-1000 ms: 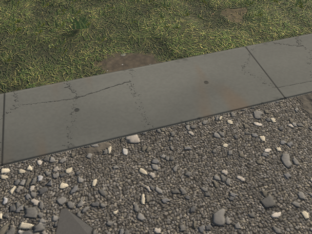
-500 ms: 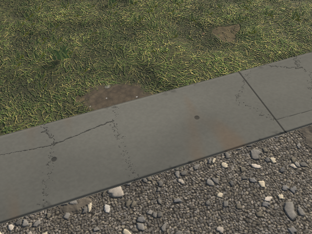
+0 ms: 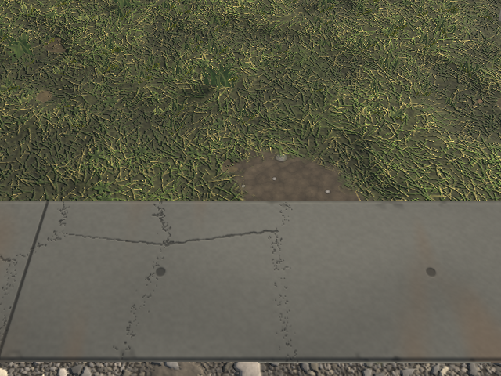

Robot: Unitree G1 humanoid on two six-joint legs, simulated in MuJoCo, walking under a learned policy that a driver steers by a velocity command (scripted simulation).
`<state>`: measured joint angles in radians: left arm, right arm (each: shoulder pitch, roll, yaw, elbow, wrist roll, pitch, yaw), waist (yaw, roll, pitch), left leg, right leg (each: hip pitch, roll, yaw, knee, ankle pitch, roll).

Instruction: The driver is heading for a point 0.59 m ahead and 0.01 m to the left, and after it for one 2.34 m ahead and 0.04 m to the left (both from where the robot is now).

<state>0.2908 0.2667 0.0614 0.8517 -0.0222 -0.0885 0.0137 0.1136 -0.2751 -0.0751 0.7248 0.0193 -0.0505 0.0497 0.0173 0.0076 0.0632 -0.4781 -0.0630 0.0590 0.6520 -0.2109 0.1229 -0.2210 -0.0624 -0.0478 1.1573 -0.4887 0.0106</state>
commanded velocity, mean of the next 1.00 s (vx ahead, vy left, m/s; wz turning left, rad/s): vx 0.40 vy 0.00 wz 0.29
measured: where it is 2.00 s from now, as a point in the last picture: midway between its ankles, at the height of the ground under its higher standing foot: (257, 323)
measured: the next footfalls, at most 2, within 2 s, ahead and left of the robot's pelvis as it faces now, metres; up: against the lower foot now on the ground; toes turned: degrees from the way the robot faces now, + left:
right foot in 0.40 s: +0.42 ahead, -0.11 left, +0.00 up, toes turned +14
left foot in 0.86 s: +0.61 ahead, +0.17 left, +0.00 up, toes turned +17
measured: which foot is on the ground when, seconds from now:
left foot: down 0.00-0.44, up 0.46-0.84, down 0.86-1.00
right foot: up 0.00-0.38, down 0.40-0.90, up 0.92-1.00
